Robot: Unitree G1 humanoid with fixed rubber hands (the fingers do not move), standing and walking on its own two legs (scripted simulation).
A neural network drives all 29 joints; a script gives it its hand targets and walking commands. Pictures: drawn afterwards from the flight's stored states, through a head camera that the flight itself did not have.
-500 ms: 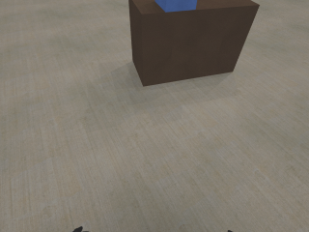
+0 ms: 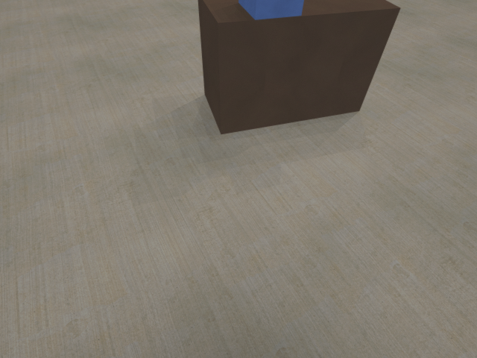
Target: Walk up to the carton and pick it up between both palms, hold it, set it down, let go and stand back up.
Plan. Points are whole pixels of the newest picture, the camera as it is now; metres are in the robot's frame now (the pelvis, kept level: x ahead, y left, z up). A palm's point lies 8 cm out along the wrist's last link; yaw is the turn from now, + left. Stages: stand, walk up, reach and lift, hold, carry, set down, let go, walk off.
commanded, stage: stand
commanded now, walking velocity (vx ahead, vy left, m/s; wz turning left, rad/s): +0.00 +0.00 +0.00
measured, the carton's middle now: out of the picture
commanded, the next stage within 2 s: walk up in 0.86 s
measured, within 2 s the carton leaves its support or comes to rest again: neither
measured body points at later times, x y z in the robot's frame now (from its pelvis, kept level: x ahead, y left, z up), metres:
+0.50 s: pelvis -0.01 +0.00 +0.01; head +0.00 +0.00 +0.46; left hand +0.01 +0.23 -0.15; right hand +0.00 -0.22 -0.15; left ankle +0.00 +0.13 -0.73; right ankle +0.00 -0.11 -0.73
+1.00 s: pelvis -0.01 +0.00 +0.01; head +0.00 +0.01 +0.46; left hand -0.02 +0.21 -0.16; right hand -0.02 -0.21 -0.15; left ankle +0.00 +0.13 -0.73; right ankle +0.00 -0.11 -0.73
